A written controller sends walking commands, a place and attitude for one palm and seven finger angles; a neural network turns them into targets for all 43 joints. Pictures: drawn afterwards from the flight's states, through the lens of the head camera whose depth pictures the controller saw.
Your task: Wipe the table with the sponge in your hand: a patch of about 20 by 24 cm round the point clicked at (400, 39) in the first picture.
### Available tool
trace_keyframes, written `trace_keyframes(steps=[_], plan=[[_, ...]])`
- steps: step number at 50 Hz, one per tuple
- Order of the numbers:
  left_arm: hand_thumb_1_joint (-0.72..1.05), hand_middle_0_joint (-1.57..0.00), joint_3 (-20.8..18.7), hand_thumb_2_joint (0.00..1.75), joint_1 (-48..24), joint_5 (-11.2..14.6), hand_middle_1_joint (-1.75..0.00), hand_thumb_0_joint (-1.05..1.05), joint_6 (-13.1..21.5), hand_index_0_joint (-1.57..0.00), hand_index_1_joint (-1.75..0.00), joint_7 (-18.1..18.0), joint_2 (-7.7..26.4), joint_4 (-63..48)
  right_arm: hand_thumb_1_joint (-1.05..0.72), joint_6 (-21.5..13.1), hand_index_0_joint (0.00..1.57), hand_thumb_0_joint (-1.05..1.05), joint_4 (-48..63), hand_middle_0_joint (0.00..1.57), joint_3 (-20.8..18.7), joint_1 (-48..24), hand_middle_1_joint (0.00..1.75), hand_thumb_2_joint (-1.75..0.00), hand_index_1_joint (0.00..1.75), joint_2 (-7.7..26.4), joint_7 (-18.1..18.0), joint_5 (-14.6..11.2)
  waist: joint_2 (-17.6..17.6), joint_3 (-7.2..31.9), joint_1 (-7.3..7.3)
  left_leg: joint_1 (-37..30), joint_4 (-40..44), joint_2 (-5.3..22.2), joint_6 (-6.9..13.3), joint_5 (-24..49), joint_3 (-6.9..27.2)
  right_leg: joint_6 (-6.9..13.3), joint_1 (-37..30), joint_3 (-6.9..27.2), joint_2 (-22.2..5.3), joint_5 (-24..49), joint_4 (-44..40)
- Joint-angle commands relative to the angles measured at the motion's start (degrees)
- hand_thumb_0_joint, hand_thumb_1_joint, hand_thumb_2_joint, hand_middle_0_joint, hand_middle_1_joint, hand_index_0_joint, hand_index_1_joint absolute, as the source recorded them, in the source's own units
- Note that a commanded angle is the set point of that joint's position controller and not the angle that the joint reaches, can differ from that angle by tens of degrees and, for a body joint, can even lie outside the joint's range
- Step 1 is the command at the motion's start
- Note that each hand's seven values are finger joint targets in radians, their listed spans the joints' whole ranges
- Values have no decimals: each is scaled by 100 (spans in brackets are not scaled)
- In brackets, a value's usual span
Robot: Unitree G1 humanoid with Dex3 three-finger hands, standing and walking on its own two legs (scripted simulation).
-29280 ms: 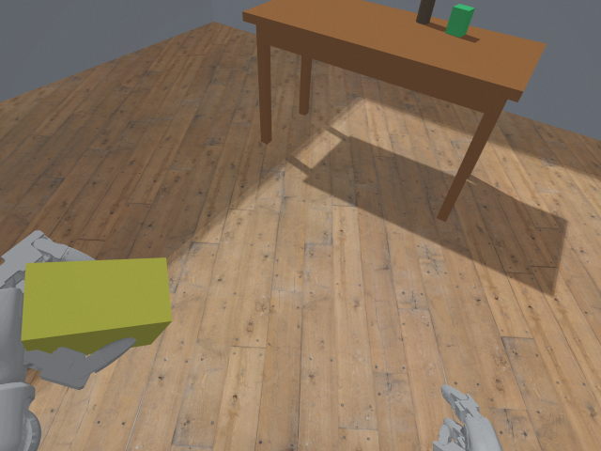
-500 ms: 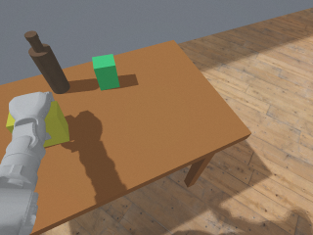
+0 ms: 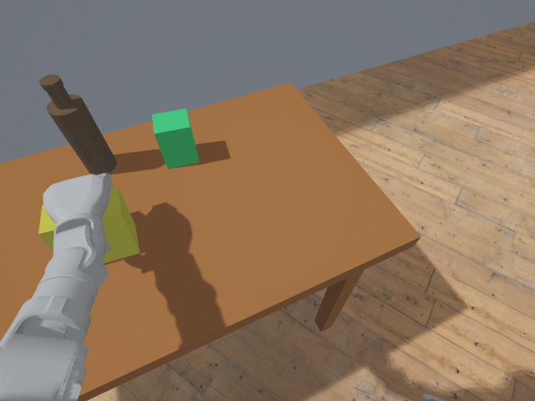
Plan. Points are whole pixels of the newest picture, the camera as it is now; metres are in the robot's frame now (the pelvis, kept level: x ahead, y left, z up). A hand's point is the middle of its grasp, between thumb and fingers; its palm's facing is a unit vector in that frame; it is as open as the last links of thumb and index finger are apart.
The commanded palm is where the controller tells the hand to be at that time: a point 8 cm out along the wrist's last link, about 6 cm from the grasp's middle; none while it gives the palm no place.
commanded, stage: wipe back along the middle lane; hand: left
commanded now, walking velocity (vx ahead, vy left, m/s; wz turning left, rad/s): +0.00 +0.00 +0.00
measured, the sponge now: (97, 236) +0.37 +0.33 -0.03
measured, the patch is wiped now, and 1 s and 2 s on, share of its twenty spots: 0.55 0.75 0.80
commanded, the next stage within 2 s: slide across to the third lane in 1.56 s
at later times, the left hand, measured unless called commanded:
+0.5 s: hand (92, 244) +0.34 +0.30 +0.01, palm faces -0.06 -0.02 -1.00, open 10.1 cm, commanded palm +0.30 +0.28 +0.04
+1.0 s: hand (99, 269) +0.30 +0.28 +0.01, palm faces -0.03 -0.04 -1.00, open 10.1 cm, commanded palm +0.25 +0.25 +0.04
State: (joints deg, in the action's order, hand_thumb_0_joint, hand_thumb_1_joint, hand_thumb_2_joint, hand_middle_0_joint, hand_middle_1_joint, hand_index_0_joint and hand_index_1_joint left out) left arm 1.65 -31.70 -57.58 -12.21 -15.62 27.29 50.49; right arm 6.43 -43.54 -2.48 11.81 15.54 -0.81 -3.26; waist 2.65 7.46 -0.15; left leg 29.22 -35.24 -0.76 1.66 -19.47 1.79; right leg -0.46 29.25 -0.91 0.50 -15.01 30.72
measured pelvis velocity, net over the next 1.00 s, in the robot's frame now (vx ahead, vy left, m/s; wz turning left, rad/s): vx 0.00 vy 0.00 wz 0.01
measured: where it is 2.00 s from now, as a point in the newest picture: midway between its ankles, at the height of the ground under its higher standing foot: outside the picture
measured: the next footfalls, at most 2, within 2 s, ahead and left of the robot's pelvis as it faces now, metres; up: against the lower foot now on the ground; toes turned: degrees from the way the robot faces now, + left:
none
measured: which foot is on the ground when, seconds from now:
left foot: down 0.00-1.00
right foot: down 0.00-1.00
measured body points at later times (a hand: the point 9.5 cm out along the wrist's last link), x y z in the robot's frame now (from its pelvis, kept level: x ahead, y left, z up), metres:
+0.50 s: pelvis -0.01 +0.00 +0.00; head +0.03 -0.01 +0.45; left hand +0.34 +0.30 +0.07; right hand +0.14 -0.26 -0.12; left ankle -0.03 +0.10 -0.73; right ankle -0.01 -0.13 -0.73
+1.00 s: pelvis +0.00 +0.00 +0.00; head +0.01 -0.02 +0.45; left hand +0.29 +0.27 +0.07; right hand +0.20 -0.23 -0.11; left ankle -0.03 +0.10 -0.73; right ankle -0.01 -0.13 -0.73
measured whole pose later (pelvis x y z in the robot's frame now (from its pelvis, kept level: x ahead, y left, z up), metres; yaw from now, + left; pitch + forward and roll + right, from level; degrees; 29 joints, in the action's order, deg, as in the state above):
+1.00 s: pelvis +0.00 +0.00 +0.00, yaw +0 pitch +8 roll -1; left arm 9.4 -10.1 -56.8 -24.5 -15.8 18.7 23.6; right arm 6.0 -38.9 -0.4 6.0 14.5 -0.9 -4.2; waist 3.5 7.9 -4.4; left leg 22.9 -35.0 -1.7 1.9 -20.0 1.4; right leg -0.6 23.8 -0.5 -0.4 -16.7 32.5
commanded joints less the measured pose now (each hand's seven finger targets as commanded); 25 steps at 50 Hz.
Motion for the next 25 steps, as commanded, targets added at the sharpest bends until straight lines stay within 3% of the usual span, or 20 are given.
trace_keyframes(steps=[1,5,6,8,11,14,16,18,21,22,25], plan=[[10,-120,-283,130,-703,3,-160,0,-97,-120,-160,29,980,-388,-90,-175,20,0,637,20,-203,-70,30,-90,30,859,-67,-56,-374,1449,-20,-644,294,33,19,2338,-45,387,-1279,-59,38,2280,-81],[10,-120,-149,130,-575,-54,-160,0,-203,-120,-160,57,919,-365,-90,-179,20,0,693,20,-186,-109,30,-90,30,878,-82,-75,-561,1280,13,-530,339,-6,51,1954,-79,358,-1241,-60,27,2017,-132],[10,-120,-218,130,-518,-27,-160,0,-196,-120,-160,63,936,-431,-90,-195,20,0,723,20,-188,-173,30,-90,30,870,-89,-85,-484,1299,-31,-552,352,-7,59,1970,-79,369,-1257,-24,22,2012,-144],[10,-120,2,130,-463,-51,-160,0,-203,-120,-160,82,712,-567,-90,-201,20,0,768,20,-196,-158,30,-90,30,844,-83,-80,-376,1328,-8,-635,330,-7,50,1989,-82,377,-1193,-66,33,1966,-119],[10,-120,-207,130,22,-11,-160,0,-238,-120,-160,99,810,-679,-90,-206,20,0,828,20,-202,-252,30,-90,30,854,-76,-85,-405,1423,-126,-644,317,-7,39,2112,-74,404,-1334,-16,34,2142,-105],[10,-120,112,130,57,34,-160,0,-287,-120,-160,100,442,-897,-90,-207,20,0,896,20,-189,-326,30,-90,30,818,-72,-99,-428,1193,-50,-622,343,-7,40,1848,-79,380,-1134,-71,45,1827,-145],[10,-120,-158,130,217,66,-160,0,-332,-120,-160,77,677,-951,-90,-233,20,0,908,20,-187,-398,30,-90,30,843,-93,-107,-483,1165,-133,-621,381,4,41,1837,-51,401,-1184,-45,47,1770,-160],[10,-120,33,130,201,80,-160,0,-383,-120,-160,73,510,-1117,-90,-235,20,0,946,20,-169,-434,30,-90,30,824,-103,-112,-502,1133,-72,-650,386,-11,33,1753,-55,383,-1152,-76,53,1689,-160],[10,-120,62,130,415,98,-160,0,-488,-120,-160,73,374,-1297,-90,-255,20,0,998,20,-160,-580,30,-90,30,800,-103,-130,-398,1099,-150,-740,436,14,8,1786,-7,412,-1076,-89,64,1541,-156],[10,-120,255,130,350,71,-160,0,-512,-120,-160,77,215,-1343,-90,-255,20,0,1000,20,-158,-549,30,-90,30,789,-108,-117,-418,1048,-91,-772,420,14,6,1745,-2,406,-1015,-125,72,1462,-147],[10,-120,369,130,405,58,-160,0,-625,-120,-160,86,82,-1438,-90,-253,20,0,1018,20,-143,-652,30,-90,30,762,-110,-125,-438,968,-95,-822,435,19,-13,1648,17,419,-924,-136,84,1298,-167]])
